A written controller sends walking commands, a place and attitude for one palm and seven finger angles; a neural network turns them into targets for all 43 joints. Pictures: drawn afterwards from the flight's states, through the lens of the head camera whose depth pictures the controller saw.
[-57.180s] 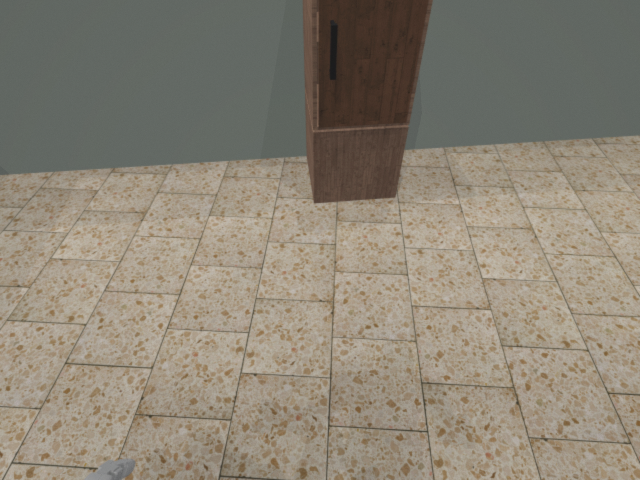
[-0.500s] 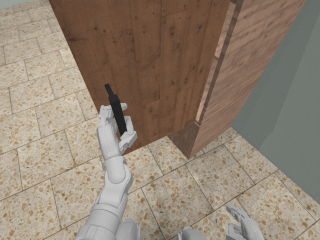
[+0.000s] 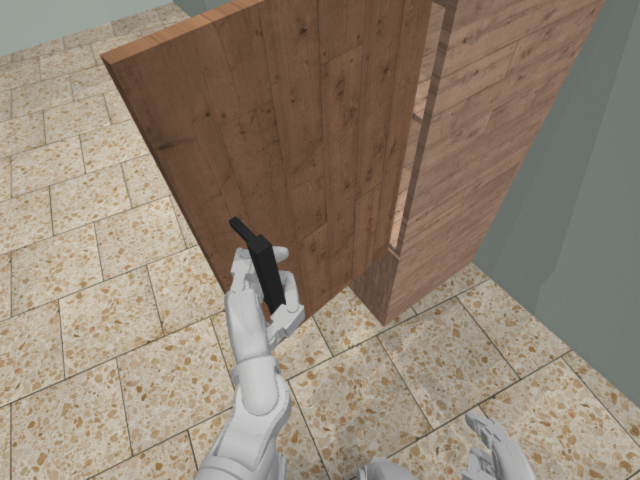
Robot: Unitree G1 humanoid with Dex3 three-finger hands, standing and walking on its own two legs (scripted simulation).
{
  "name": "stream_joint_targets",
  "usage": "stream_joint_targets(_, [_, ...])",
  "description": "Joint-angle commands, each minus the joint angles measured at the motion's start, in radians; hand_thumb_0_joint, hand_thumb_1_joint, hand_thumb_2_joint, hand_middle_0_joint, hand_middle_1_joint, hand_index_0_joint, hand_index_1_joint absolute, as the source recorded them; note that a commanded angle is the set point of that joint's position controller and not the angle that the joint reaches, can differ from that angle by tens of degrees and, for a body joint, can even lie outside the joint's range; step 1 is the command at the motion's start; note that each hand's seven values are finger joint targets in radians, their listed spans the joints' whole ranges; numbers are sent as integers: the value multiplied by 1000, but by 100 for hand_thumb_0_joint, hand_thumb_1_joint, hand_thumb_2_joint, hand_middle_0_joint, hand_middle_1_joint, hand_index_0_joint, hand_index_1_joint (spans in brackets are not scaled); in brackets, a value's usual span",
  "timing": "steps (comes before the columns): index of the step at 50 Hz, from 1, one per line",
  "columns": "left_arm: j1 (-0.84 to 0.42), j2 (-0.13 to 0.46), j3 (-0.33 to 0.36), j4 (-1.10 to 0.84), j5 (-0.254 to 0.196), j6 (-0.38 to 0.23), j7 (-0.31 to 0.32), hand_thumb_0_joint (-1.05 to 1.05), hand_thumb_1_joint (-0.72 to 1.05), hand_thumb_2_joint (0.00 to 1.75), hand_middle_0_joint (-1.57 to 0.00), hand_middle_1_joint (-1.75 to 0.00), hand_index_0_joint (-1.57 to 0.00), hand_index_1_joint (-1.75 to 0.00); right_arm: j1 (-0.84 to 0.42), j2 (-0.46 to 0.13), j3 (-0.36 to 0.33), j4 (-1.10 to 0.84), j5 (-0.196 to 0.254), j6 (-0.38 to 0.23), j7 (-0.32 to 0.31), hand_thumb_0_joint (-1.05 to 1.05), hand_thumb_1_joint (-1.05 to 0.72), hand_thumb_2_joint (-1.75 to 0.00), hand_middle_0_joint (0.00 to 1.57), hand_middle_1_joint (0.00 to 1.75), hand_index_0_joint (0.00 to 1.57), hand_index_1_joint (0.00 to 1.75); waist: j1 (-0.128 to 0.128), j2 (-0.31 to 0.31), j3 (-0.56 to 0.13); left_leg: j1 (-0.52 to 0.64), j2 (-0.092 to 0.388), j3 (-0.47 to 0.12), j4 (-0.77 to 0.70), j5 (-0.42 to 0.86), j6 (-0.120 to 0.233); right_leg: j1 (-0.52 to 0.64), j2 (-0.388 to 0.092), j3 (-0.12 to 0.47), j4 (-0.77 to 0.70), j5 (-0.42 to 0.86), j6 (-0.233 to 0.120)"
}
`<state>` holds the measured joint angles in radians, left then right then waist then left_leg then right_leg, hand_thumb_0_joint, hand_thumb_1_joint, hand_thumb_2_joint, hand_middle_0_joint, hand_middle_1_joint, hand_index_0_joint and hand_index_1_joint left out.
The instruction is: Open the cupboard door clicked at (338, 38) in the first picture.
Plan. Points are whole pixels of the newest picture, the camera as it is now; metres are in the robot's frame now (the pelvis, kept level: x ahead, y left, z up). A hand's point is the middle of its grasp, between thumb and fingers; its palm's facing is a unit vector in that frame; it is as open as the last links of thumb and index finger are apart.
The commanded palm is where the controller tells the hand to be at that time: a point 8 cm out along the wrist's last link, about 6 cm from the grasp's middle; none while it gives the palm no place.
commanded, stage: open thumb and fingers to let go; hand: left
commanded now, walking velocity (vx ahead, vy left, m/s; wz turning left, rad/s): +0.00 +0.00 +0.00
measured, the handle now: (261, 274) +0.37 +0.08 +0.05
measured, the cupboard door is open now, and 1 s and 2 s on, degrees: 97 95 95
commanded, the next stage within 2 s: slide the hand sideways off the handle in 0.72 s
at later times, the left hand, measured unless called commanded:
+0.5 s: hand (284, 308) +0.32 +0.05 +0.04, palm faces +0.23 -0.97 -0.01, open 13.5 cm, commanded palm +0.29 +0.09 +0.04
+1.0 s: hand (273, 325) +0.30 +0.06 +0.03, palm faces -0.22 -0.97 -0.12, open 16.2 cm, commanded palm +0.29 +0.09 +0.04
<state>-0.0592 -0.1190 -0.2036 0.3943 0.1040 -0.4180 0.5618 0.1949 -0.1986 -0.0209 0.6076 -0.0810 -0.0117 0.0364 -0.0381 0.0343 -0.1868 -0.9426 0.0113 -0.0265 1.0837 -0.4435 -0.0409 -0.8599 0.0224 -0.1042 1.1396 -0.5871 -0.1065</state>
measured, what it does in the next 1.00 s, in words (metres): stands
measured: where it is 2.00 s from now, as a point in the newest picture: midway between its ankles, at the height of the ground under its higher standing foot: outside the picture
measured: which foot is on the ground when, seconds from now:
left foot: down 0.00-1.00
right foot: down 0.00-1.00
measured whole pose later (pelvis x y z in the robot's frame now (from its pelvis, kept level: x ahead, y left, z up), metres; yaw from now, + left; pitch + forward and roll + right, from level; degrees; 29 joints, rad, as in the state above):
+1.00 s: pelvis -0.02 +0.04 -0.01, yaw -1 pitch +16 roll -1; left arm -0.17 0.06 -0.27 0.46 0.04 -0.47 0.16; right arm 0.23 -0.20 -0.01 0.57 -0.03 0.03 0.03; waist -0.03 0.05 -0.16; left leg -1.00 0.00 -0.01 1.16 -0.45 0.01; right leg -0.90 0.01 -0.09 1.18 -0.57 -0.05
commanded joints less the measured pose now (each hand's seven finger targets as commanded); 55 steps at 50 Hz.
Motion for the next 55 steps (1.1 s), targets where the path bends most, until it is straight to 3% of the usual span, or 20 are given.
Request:
stream_joint_targets(1, [-201,-26,52,-206,-4,-63,5,0,48,72,-37,-130,-37,-130,-35,-65,-22,-135,0,-42,-10,0,-90,-90,20,30,20,30,9,-154,-307,95,-42,3,-15,145,45,266,-98,245,-260,536,132])
stream_joint_targets(5, [-179,-58,16,-234,-6,-61,-11,0,20,60,-35,-127,-35,-127,-23,-64,-26,-142,4,-36,-5,0,-90,-90,20,30,20,30,1,-157,-327,123,-41,11,-18,180,46,284,-98,226,-243,657,140])
stream_joint_targets(8, [-203,-49,26,-209,-19,-59,-17,0,-1,51,-33,-125,-33,-125,-29,-66,-23,-136,6,-34,-10,0,-90,-90,20,30,20,30,-11,-199,-279,98,-40,4,-15,150,47,266,-100,234,-259,608,144])
stream_joint_targets(10, [-240,-54,14,-211,-18,-68,-19,0,-15,45,-32,-124,-32,-124,-32,-68,-23,-129,7,-35,-12,0,-90,-90,20,30,20,30,-21,-186,-259,96,-39,1,-13,130,48,240,-102,239,-269,550,142])
stream_joint_targets(15, [-222,-42,29,-184,-17,-81,-20,0,-50,30,-30,-120,-30,-120,-40,-69,-23,-129,5,-36,-12,0,-90,-90,20,30,20,30,-5,-163,-273,106,-38,2,-13,128,49,217,-93,222,-257,507,132])
stream_joint_targets(17, [-208,-27,41,-189,-12,-83,-16,0,-50,30,-30,-120,-30,-120,-38,-69,-24,-133,5,-32,-12,0,-90,-90,20,30,20,30,7,-146,-292,113,-39,4,-15,144,49,221,-88,211,-244,510,124])
stream_joint_targets(23, [-297,-76,-3,-165,6,-67,11,0,-50,30,-25,-90,-25,-90,-46,-71,-21,-133,6,-29,-14,0,-90,-90,20,30,20,30,-20,-126,-260,170,-32,8,-28,131,57,123,-56,146,-237,389,105])
stream_joint_targets(27, [-323,-94,-13,-142,15,-58,31,0,-50,30,-22,-70,-22,-70,-48,-74,-20,-134,3,-31,-14,0,-90,-90,20,30,20,30,-14,-101,-268,197,-29,6,-40,132,59,86,-35,109,-220,321,88])
stream_joint_targets(33, [-376,-123,-26,-105,18,-39,49,0,-50,30,-17,-40,-17,-40,-50,-76,-17,-129,-2,-34,-10,0,-90,-90,20,30,20,30,-20,-98,-269,210,-26,5,-49,127,58,63,-22,85,-214,282,81])
stream_joint_targets(35, [-388,-99,3,-98,15,-36,59,0,-50,30,-15,-30,-15,-30,-53,-76,-16,-125,-4,-32,-12,0,-90,-90,20,30,20,30,-14,-106,-274,203,-27,5,-50,115,58,69,-21,91,-220,260,82])
stream_joint_targets(41, [-421,-109,14,-82,9,-22,74,0,-50,30,-15,-30,-15,-30,-60,-75,-13,-122,-5,-33,-11,0,-90,-90,20,30,20,30,-14,-106,-260,205,-24,0,-61,99,56,56,-12,75,-217,219,75])
stream_joint_targets(42, [-370,-6,-233,-93,147,-60,-142,0,-50,30,-15,-30,-15,-30,14,-120,-21,-113,3,-11,-2,0,-90,-90,20,30,20,30,-111,-130,-212,209,-24,6,-37,96,73,10,-23,106,-206,299,83])
stream_joint_targets(43, [-431,46,-166,-144,103,-111,-251,0,-50,30,-15,-30,-15,-30,25,-109,-29,-142,13,-5,0,0,-90,-90,20,30,20,30,-80,-114,-263,194,-29,1,-23,112,78,41,-34,114,-192,337,77])
stream_joint_targets(44, [-451,83,-153,-165,90,-141,-319,0,-50,30,-15,-30,-15,-30,16,-112,-32,-148,15,-1,-6,0,-90,-90,20,30,20,30,-66,-87,-315,202,-32,1,-17,119,79,67,-36,129,-179,360,75])
stream_joint_targets(45, [-448,94,-155,-176,67,-154,-379,0,-50,30,-15,-30,-15,-30,15,-112,-30,-156,24,1,-10,0,-90,-90,20,30,20,30,-64,-71,-329,211,-33,0,-16,114,78,71,-35,133,-178,356,74])
stream_joint_targets(47, [-436,51,-180,-195,-21,-150,-493,0,-50,30,-15,-30,-15,-30,19,-113,-28,-181,50,-2,-11,0,-90,-90,20,30,20,30,-65,-20,-322,276,-31,-6,-31,98,73,34,-28,120,-192,302,69])
stream_joint_targets(49, [-396,-16,-172,-169,-143,-102,-530,0,-50,30,-15,-30,-15,-30,6,-116,-17,-200,75,-4,-16,0,-90,-90,20,30,20,30,-58,-21,-255,309,-25,-16,-71,54,66,12,-15,97,-233,207,67])
stream_joint_targets(51, [-330,-34,-122,-178,-226,-54,-524,0,-50,30,-15,-30,-15,-30,1,-125,-18,-214,89,-5,-19,0,-90,-90,20,30,20,30,-37,-90,-255,318,-21,-21,-101,54,64,44,-7,81,-251,183,69])
stream_joint_targets(53, [-265,-21,-88,-172,-234,-29,-493,0,-50,30,-15,-30,-15,-30,-1,-131,-19,-225,89,2,-17,0,-90,-90,20,30,20,30,-26,-137,-224,292,-17,-18,-110,71,66,56,-8,70,-250,195,75])
stream_joint_targets(55, [-241,20,-62,-195,-189,-45,-454,0,-50,30,-15,-30,-15,-30,6,-133,-24,-230,77,7,-10,0,-90,-90,20,30,20,30,-19,-156,-204,251,-19,-14,-92,86,69,48,-11,71,-223,211,75])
